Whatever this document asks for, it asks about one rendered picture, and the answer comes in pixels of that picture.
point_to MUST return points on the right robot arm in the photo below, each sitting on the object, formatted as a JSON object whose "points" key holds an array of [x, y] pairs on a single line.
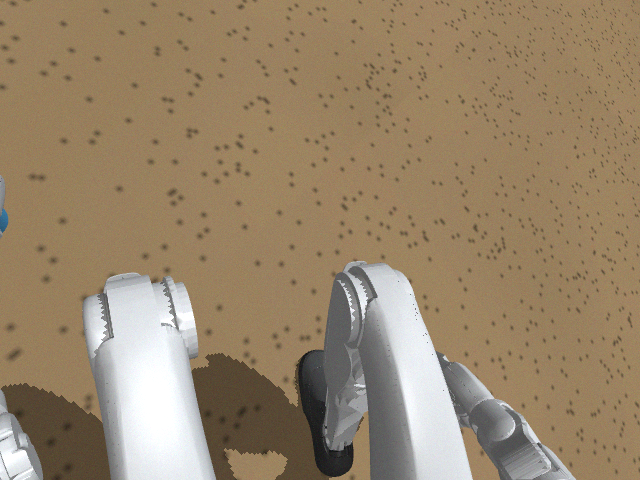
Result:
{"points": [[512, 446]]}

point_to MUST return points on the right robot foot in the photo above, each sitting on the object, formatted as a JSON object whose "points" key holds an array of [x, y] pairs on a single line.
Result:
{"points": [[313, 388]]}

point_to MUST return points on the left robot arm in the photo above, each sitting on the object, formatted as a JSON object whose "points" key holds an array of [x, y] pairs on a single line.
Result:
{"points": [[18, 457]]}

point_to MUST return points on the can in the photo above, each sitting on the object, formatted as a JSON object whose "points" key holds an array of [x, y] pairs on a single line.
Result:
{"points": [[3, 220]]}

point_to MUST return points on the right robot hand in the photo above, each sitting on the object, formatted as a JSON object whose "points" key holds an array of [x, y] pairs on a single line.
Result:
{"points": [[465, 389]]}

